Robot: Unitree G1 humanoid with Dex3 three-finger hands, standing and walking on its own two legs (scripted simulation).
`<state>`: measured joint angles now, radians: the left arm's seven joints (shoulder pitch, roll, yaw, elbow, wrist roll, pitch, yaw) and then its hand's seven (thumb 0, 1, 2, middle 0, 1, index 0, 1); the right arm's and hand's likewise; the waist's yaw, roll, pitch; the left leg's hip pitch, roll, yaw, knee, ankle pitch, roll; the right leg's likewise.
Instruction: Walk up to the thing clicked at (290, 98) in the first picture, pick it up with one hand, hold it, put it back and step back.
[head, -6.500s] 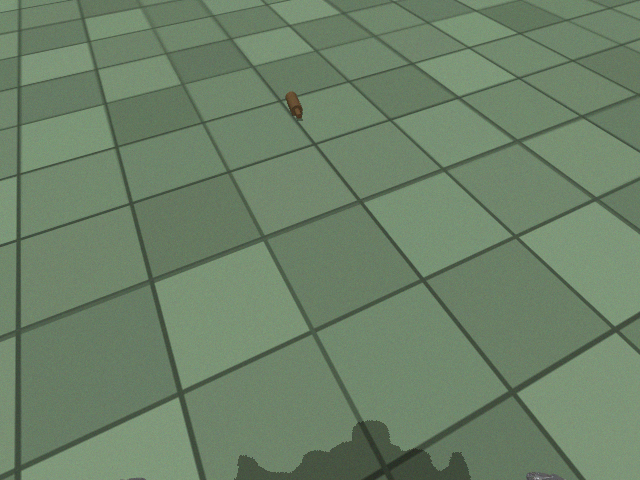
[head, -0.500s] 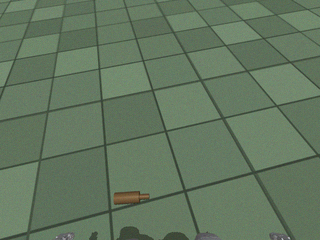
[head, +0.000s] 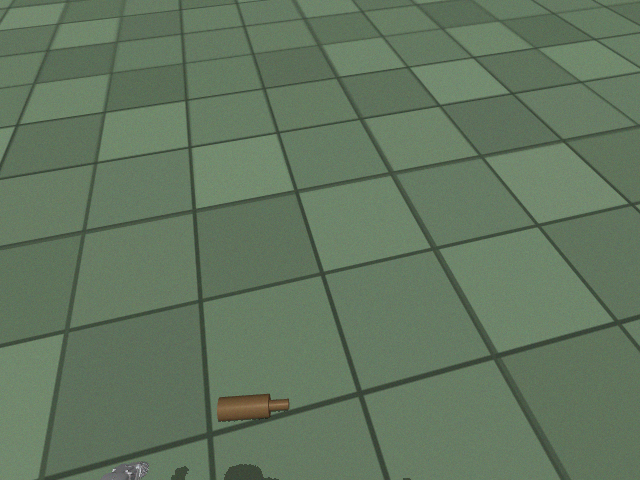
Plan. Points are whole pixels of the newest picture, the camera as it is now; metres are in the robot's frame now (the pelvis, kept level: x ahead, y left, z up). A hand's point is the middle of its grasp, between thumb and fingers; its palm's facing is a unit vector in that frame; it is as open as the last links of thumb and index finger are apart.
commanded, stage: walk up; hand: left
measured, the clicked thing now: (254, 406) +0.40 +0.22 -0.75
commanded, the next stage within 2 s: stand in 0.84 s
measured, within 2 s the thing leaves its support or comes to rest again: neither
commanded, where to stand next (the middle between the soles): +0.06 -0.01 m, yaw +4 degrees
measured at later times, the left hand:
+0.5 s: hand out of the picture +0.10 +0.26 -0.15, palm faces +0.00 -0.94 -0.33, open 7.4 cm
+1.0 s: hand out of the picture +0.10 +0.25 -0.15, palm faces -0.01 -0.94 -0.34, open 7.4 cm
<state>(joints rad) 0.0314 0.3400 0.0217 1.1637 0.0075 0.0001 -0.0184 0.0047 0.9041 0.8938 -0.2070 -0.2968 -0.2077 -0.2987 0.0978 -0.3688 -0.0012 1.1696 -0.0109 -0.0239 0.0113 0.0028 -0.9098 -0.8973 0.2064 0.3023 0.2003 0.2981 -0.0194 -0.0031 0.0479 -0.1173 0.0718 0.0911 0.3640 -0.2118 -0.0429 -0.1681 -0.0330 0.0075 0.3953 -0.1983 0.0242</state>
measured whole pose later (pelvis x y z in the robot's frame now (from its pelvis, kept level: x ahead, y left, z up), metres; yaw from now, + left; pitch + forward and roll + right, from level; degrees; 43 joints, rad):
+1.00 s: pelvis +0.01 +0.00 +0.00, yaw +1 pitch -2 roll +0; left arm 0.06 0.34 0.02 1.14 0.01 -0.01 0.00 0.00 0.90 0.89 -0.21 -0.30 -0.21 -0.30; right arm 0.07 -0.35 -0.01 1.14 -0.01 -0.01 0.01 0.00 -0.91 -0.90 0.21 0.30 0.20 0.30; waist -0.02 0.01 0.06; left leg -0.07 0.06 0.08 0.31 -0.20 -0.04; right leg -0.11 -0.04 -0.01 0.33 -0.19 0.03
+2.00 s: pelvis +0.00 +0.00 +0.00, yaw +2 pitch -2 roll +0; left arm 0.12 0.35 0.00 1.12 0.01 0.00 -0.01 0.00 0.90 0.89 -0.21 -0.30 -0.21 -0.30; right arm 0.11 -0.35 -0.01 1.15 -0.02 0.00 0.02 0.00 -0.91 -0.90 0.21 0.30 0.20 0.30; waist -0.01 0.00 0.05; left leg -0.10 0.06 0.07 0.32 -0.18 -0.04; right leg -0.13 -0.05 -0.02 0.33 -0.16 0.03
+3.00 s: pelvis +0.01 +0.01 +0.00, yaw +2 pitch -2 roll +0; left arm 0.12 0.35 0.00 1.12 0.01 -0.01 -0.01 0.00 0.90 0.89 -0.21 -0.30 -0.21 -0.30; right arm 0.10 -0.35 -0.01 1.14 -0.01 0.00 0.02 0.00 -0.91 -0.90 0.21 0.30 0.20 0.30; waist -0.01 0.01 0.05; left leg -0.08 0.06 0.06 0.32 -0.19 -0.03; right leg -0.11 -0.05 -0.03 0.32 -0.18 0.04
